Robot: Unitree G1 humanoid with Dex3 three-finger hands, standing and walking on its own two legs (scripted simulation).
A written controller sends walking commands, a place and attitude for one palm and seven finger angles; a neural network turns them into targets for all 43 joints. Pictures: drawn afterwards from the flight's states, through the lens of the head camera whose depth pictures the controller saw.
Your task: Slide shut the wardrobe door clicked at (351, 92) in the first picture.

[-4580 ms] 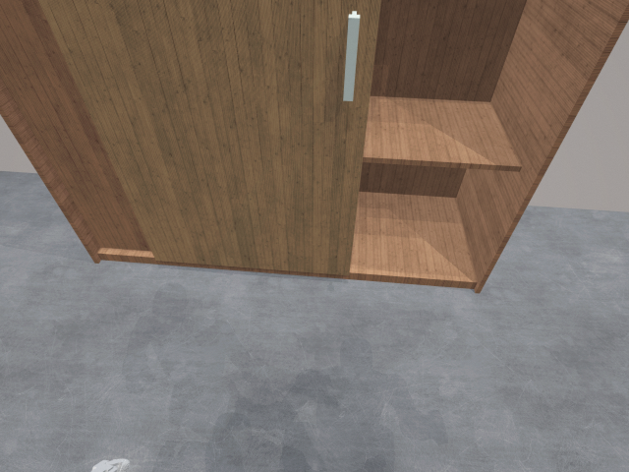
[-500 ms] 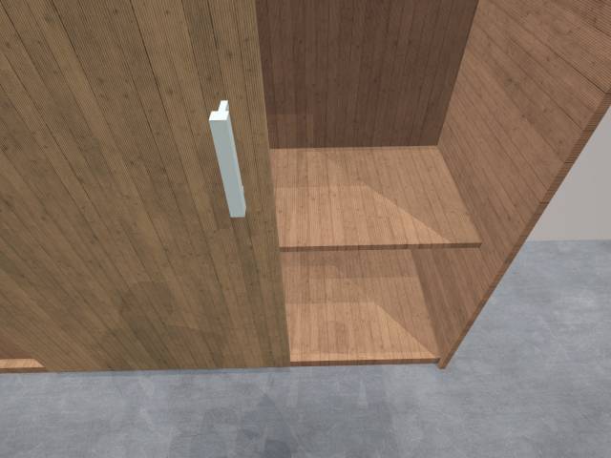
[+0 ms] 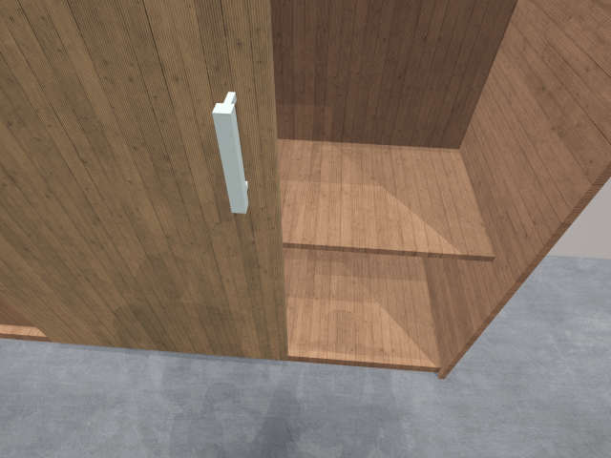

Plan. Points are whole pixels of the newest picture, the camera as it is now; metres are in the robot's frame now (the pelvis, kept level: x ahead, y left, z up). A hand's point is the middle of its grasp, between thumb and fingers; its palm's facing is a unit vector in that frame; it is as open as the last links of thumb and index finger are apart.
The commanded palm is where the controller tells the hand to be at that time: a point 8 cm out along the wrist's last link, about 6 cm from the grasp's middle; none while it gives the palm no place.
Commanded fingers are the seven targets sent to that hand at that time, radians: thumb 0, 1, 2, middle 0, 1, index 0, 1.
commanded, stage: come to a stop and stand still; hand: left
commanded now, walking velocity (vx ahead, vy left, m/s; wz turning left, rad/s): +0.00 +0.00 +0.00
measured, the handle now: (235, 155) +0.50 +0.15 +0.13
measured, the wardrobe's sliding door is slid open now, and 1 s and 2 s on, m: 0.50 0.50 0.50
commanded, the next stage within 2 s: look again from close up in 0.74 s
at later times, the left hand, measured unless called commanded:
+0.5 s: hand out of the picture +0.01 +0.20 -0.17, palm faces +0.03 -0.98 -0.20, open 7.4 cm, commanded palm none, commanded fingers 0.00 0.90 0.90 -0.20 -0.30 -0.20 -0.30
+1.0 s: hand out of the picture -0.01 +0.21 -0.18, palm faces +0.00 -0.98 -0.20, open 7.4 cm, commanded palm none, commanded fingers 0.00 0.90 0.90 -0.20 -0.30 -0.20 -0.30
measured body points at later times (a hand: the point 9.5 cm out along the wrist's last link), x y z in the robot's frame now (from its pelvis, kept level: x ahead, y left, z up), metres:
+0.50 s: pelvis +0.01 +0.03 +0.00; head +0.02 +0.02 +0.45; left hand +0.01 +0.25 -0.16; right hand -0.01 -0.18 -0.16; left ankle +0.00 +0.17 -0.74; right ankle -0.05 -0.07 -0.74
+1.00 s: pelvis +0.00 +0.05 -0.01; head +0.02 +0.04 +0.44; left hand -0.01 +0.26 -0.16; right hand +0.00 -0.18 -0.17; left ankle +0.00 +0.17 -0.74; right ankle -0.04 -0.07 -0.74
